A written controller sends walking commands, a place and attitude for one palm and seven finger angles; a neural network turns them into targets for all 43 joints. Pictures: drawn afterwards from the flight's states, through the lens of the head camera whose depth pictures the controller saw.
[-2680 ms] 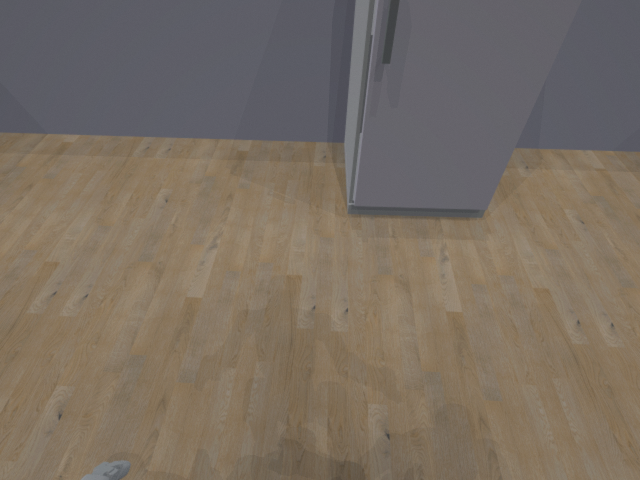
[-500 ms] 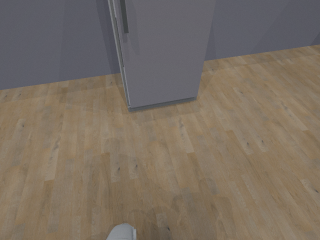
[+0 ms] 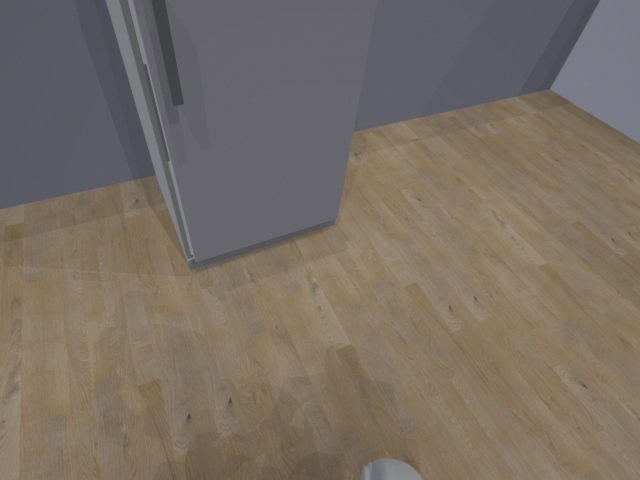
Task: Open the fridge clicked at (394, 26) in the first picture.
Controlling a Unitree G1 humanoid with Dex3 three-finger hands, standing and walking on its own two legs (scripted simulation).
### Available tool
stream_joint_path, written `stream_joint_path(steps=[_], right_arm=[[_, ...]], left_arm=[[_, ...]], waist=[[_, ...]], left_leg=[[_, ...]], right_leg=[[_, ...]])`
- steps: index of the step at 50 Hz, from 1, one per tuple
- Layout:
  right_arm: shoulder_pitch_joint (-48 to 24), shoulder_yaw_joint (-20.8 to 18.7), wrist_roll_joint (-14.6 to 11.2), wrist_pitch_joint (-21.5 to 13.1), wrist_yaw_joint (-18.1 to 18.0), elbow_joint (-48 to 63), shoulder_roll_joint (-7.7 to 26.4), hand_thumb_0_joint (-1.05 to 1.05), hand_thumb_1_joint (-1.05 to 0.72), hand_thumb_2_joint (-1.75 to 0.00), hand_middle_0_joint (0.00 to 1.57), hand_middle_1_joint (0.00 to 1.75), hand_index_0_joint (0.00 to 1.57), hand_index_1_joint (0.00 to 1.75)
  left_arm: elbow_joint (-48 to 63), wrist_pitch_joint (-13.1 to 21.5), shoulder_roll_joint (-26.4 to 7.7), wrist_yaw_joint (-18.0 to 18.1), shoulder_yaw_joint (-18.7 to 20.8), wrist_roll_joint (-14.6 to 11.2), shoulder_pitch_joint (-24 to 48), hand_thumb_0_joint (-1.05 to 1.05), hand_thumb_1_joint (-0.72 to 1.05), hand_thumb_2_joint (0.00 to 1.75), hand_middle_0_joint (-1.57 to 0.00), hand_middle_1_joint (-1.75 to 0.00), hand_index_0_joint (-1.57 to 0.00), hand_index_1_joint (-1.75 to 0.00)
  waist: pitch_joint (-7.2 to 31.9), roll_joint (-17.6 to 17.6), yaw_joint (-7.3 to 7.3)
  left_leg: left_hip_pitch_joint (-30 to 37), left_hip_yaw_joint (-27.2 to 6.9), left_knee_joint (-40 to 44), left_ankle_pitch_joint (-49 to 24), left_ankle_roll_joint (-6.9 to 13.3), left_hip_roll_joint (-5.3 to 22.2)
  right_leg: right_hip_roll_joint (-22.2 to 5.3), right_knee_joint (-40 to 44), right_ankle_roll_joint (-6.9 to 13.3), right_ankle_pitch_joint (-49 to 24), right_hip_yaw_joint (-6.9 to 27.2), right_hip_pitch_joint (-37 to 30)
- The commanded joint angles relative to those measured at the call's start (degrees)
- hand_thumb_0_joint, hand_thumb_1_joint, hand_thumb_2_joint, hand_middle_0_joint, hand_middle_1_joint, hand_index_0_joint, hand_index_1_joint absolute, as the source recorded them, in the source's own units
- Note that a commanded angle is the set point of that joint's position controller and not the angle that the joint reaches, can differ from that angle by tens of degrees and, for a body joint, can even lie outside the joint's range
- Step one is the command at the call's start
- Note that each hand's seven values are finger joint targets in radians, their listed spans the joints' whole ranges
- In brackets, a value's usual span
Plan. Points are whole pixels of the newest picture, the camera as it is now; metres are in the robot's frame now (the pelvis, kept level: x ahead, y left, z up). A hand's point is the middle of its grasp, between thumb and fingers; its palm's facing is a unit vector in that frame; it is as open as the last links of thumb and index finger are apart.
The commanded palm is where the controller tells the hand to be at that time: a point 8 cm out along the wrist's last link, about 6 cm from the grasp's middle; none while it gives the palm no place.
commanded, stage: walk to a spot facing it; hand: left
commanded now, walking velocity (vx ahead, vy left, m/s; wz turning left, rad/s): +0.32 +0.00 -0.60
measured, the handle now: (163, 38) +0.89 +0.42 +0.11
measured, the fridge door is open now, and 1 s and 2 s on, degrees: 0 0 0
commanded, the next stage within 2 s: turn to face it in 0.46 s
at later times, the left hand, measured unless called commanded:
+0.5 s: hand (287, 350) +0.36 +0.07 -0.18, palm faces -0.26 -0.95 -0.19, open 7.4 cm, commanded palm none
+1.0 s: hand (269, 336) +0.39 +0.11 -0.20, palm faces -0.11 -0.98 -0.15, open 7.4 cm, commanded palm none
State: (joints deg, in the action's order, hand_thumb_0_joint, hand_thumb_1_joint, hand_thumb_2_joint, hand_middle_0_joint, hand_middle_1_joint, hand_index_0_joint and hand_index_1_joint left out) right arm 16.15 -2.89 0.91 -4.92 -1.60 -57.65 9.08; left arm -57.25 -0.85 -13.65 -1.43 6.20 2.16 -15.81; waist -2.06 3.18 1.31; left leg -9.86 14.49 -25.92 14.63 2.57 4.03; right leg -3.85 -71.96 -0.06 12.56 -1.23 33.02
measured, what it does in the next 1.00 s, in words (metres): walks ahead: right foot, then left foot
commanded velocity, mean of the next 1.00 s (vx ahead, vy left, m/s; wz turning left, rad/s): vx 0.15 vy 0.00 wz -0.01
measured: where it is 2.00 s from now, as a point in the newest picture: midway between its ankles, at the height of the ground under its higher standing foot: (340, 463)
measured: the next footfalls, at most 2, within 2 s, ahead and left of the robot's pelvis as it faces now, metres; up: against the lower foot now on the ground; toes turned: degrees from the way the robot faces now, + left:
right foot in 0.38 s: +0.28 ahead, -0.15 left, +0.00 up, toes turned -21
left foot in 0.88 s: +0.45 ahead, +0.01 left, +0.00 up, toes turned -5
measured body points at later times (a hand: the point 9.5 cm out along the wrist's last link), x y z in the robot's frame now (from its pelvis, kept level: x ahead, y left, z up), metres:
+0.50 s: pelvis +0.20 -0.07 -0.02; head +0.24 -0.08 +0.42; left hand +0.37 +0.12 -0.17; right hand +0.10 -0.27 -0.18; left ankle +0.12 +0.10 -0.62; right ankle +0.24 -0.14 -0.74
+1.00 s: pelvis +0.34 -0.06 -0.01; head +0.37 -0.03 +0.43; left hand +0.40 +0.16 -0.18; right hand +0.37 -0.30 -0.15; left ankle +0.41 +0.01 -0.74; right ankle +0.26 -0.16 -0.68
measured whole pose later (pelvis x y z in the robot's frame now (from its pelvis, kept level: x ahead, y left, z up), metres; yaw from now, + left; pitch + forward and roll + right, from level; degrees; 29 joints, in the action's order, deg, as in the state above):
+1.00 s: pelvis +0.34 -0.06 -0.01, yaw -10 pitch -2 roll -1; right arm 10.2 -1.7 1.0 0.3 -0.3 -55.9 8.5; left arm -58.7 -1.4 -9.7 1.6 2.8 0.7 -14.8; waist -4.2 2.3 0.8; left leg -19.3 5.6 -34.3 13.7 4.1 0.6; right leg -2.1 -59.7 -2.3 31.3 -4.9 19.8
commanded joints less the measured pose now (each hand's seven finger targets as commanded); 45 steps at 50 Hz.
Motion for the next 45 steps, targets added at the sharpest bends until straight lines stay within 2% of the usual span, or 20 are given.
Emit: stream_joint_path(steps=[1, 6, 11, 14, 16, 17, 18, 19, 20, 21, 22, 24, 27, 32, 39, 41, 42, 43, 44, 45], right_arm=[[4.96, -0.41, -0.08, -1.06, -0.15, 1.1, 5.23, 0.0, -0.9, -0.9, 0.2, 0.3, 0.2, 0.3], [10.03, -0.39, 0.09, -0.92, -0.26, -0.95, 6.24, 0.0, -0.9, -0.9, 0.2, 0.3, 0.2, 0.3], [14.73, -0.66, 0.81, -0.08, -0.11, -2.94, 7.2, 0.0, -0.9, -0.9, 0.2, 0.3, 0.2, 0.3], [14.1, -1.04, 0.87, 0.3, -0.03, -2.64, 8.31, 0.0, -0.9, -0.9, 0.2, 0.3, 0.2, 0.3], [12.28, -1.63, 0.63, 0.44, 0.21, -1.66, 10.2, 0.0, -0.9, -0.9, 0.2, 0.3, 0.2, 0.3], [10.03, -1.86, 0.36, 0.54, 0.31, -0.75, 11.3, 0.0, -0.9, -0.9, 0.2, 0.3, 0.2, 0.3], [8.75, -1.77, -0.19, 0.72, 0.89, 0.52, 11.13, 0.0, -0.9, -0.9, 0.2, 0.3, 0.2, 0.3], [10.28, -1.1, -1.05, 0.76, 1.45, 2.58, 7.27, 0.0, -0.9, -0.9, 0.2, 0.3, 0.2, 0.3], [5.8, -0.7, -1.22, 0.71, 0.92, 4.87, 6.01, 0.0, -0.9, -0.9, 0.2, 0.3, 0.2, 0.3], [3.45, -1.24, -1.07, 0.85, 0.42, 5.44, 7.01, 0.0, -0.9, -0.9, 0.2, 0.3, 0.2, 0.3], [1.85, -1.31, -0.65, 1.0, 0.74, 5.61, 6.08, 0.0, -0.9, -0.9, 0.2, 0.3, 0.2, 0.3], [1.25, -1.07, 0.19, 2.3, 0.74, 4.47, 5.37, 0.0, -0.9, -0.9, 0.2, 0.3, 0.2, 0.3], [5.36, -0.96, 0.6, 3.76, 0.87, 3.09, 3.77, 0.0, -0.9, -0.9, 0.2, 0.3, 0.2, 0.3], [2.96, -0.1, 0.53, 4.65, 1.31, 2.59, 2.98, 0.0, -0.9, -0.9, 0.2, 0.3, 0.2, 0.3], [-8.34, 1.0, -0.22, 4.04, 1.75, 4.35, 3.31, 0.0, -0.9, -0.9, 0.2, 0.3, 0.2, 0.3], [-7.89, 0.69, -0.05, 4.28, 1.78, 4.4, 4.37, 0.0, -0.9, -0.9, 0.2, 0.3, 0.2, 0.3], [-5.22, 0.41, 0.17, 4.38, 1.75, 3.58, 5.17, 0.0, -0.9, -0.9, 0.2, 0.3, 0.2, 0.3], [-1.28, -0.03, 0.42, 4.39, 1.74, 2.68, 7.09, 0.0, -0.9, -0.9, 0.2, 0.3, 0.2, 0.3], [2.27, -0.93, 0.97, 4.2, 1.55, 2.65, 11.32, 0.0, -0.9, -0.9, 0.2, 0.3, 0.2, 0.3], [4.48, -1.47, 0.6, 4.58, 1.38, 2.37, 14.15, 0.0, -0.9, -0.9, 0.2, 0.3, 0.2, 0.3]], left_arm=[[3.31, -0.42, 1.25, -0.93, -0.34, 0.1, -1.17, 0.0, 0.9, 0.9, -0.2, -0.3, -0.2, -0.3], [6.03, -0.49, 1.37, -1.44, -0.9, 0.01, 7.09, 0.0, 0.9, 0.9, -0.2, -0.3, -0.2, -0.3], [8.7, 0.23, 1.88, -1.66, -1.88, -0.32, 16.1, 0.0, 0.9, 0.9, -0.2, -0.3, -0.2, -0.3], [8.84, 0.95, 2.0, -1.58, -1.9, -0.47, 15.21, 0.0, 0.9, 0.9, -0.2, -0.3, -0.2, -0.3], [6.95, 1.55, -0.07, -1.15, -1.3, -0.37, 8.13, 0.0, 0.9, 0.9, -0.2, -0.3, -0.2, -0.3], [5.09, 2.01, -1.08, -0.96, -0.71, -0.17, 1.09, 0.0, 0.9, 0.9, -0.2, -0.3, -0.2, -0.3], [2.82, 2.84, -5.04, -0.67, 0.39, -0.06, -6.77, 0.0, 0.9, 0.9, -0.2, -0.3, -0.2, -0.3], [1.97, 3.56, -11.74, 0.1, 1.91, -0.27, -12.1, 0.0, 0.9, 0.9, -0.2, -0.3, -0.2, -0.3], [1.18, 3.09, -15.96, 0.95, 2.6, -1.88, -13.95, 0.0, 0.9, 0.9, -0.2, -0.3, -0.2, -0.3], [2.33, 2.67, -14.54, 1.67, 2.59, -2.13, -10.97, 0.0, 0.9, 0.9, -0.2, -0.3, -0.2, -0.3], [3.6, 2.82, -11.82, 1.72, 1.64, -2.09, -6.55, 0.0, 0.9, 0.9, -0.2, -0.3, -0.2, -0.3], [4.63, 3.59, -7.82, 1.9, 0.09, -1.91, -0.28, 0.0, 0.9, 0.9, -0.2, -0.3, -0.2, -0.3], [4.24, 4.73, -6.19, 2.03, -0.54, -0.97, 1.76, 0.0, 0.9, 0.9, -0.2, -0.3, -0.2, -0.3], [2.46, 5.11, -2.75, 2.31, -2.06, -1.19, 0.27, 0.0, 0.9, 0.9, -0.2, -0.3, -0.2, -0.3], [0.3, 3.85, -3.54, 3.2, -2.87, -0.98, -3.84, 0.0, 0.9, 0.9, -0.2, -0.3, -0.2, -0.3], [-0.04, 3.16, -4.69, 3.5, -2.4, -1.04, -3.82, 0.0, 0.9, 0.9, -0.2, -0.3, -0.2, -0.3], [0.18, 2.89, -4.97, 3.69, -2.2, -1.23, -3.23, 0.0, 0.9, 0.9, -0.2, -0.3, -0.2, -0.3], [0.6, 2.53, -4.97, 3.69, -2.15, -1.47, -3.59, 0.0, 0.9, 0.9, -0.2, -0.3, -0.2, -0.3], [1.4, 2.18, -3.52, 3.58, -2.06, -2.09, -4.82, 0.0, 0.9, 0.9, -0.2, -0.3, -0.2, -0.3], [2.94, 2.12, -1.48, 3.58, -2.62, -2.44, -5.29, 0.0, 0.9, 0.9, -0.2, -0.3, -0.2, -0.3]], waist=[[-2.64, -9.22, 0.1], [-4.83, -8.6, -2.11], [-6.55, -9.31, -5.63], [-5.34, -9.69, -4.35], [-0.12, -10.77, -0.97], [3.92, -11.85, 2.69], [9.04, -8.0, 6.7], [17.3, 5.4, 7.81], [20.15, 8.97, 7.23], [15.06, 2.71, 6.25], [8.72, 0.53, 4.58], [2.5, -4.49, 0.19], [2.29, -2.17, -3.59], [3.92, 3.79, -4.11], [1.01, 3.62, 0.46], [-0.14, 2.57, 0.09], [0.42, 2.19, -1.36], [2.89, -1.77, -2.76], [5.96, -12.21, -3.73], [7.14, -22.05, -3.3]], left_leg=[[1.45, -8.13, 15.79, -9.14, 0.05, 14.54], [9.31, -5.0, 14.71, -17.19, 1.85, 15.76], [15.27, -1.18, 12.57, -23.7, 3.53, 17.11], [15.45, 3.0, 7.36, -37.32, 2.88, 17.29], [15.69, 5.27, -3.73, -53.03, 1.75, 17.33], [13.62, 6.98, -12.89, -54.66, 0.25, 16.03], [2.88, 7.1, -27.04, -45.03, -2.18, 15.02], [-17.61, 4.79, -45.4, 2.06, -5.58, 5.95], [-28.11, -3.68, -59.09, 21.33, -6.49, 0.57], [-29.25, -10.29, -61.47, 16.31, -5.25, 3.64], [-29.19, -11.55, -59.55, 10.08, -5.26, 5.8], [-23.83, -13.2, -53.03, 5.08, -5.65, 7.86], [-19.25, -12.44, -45.73, 3.03, -6.4, 6.7], [-19.9, -11.92, -35.81, -3.24, -6.65, 4.77], [-15.66, -9.73, -15.15, -0.57, -5.02, 0.77], [-12.76, -9.17, -10.84, -1.25, -4.35, 0.28], [-8.77, -9.22, -6.83, -4.62, -3.83, -0.15], [-1.89, -10.84, -2.9, -14.77, -2.64, 0.34], [6.25, -22.66, -0.84, -32.78, 2.35, 9.74], [9.9, -34.59, 2.9, -50.96, 10.22, 19.92]], right_leg=[[-3.01, 0.3, -1.12, -6.34, 1.72, 8.19], [-3.63, 10.26, -1.58, -6.77, -1.41, 13.19], [-2.02, 25.15, -0.17, -2.45, -6.04, 10.45], [1.01, 31.4, 2.3, 0.47, -8.68, 3.25], [4.65, 33.8, 4.52, 3.99, -10.79, -6.72], [6.35, 36.68, 5.34, 2.17, -11.82, -15.72], [4.17, 40.72, 7.0, -3.69, -8.66, -32.51], [-12.35, 42.88, 13.71, -12.92, 17.6, -51.29], [-20.3, 48.51, 18.67, -26.96, 34.66, -54.79], [-20.45, 50.13, 19.34, -24.55, 30.84, -48.9], [-17.88, 51.72, 16.29, -20.84, 24.99, -39.85], [-13.99, 54.43, 12.54, -18.72, 17.31, -23.7], [-9.36, 54.92, 10.76, -23.04, 9.59, -15.84], [-6.09, 54.37, 9.24, -28.99, 4.08, -18.36], [-10.2, 51.28, 7.74, -34.72, 2.03, -27.46], [-11.46, 47.99, 6.92, -34.93, 0.9, -27.9], [-11.08, 43.86, 5.6, -33.93, -0.78, -27.23], [-9.42, 36.55, 3.39, -29.52, -2.74, -24.59], [-4.19, 26.12, -0.32, -13.47, -6.89, -15.84], [1.6, 12.8, -2.98, 23.42, -6.74, -7.37]])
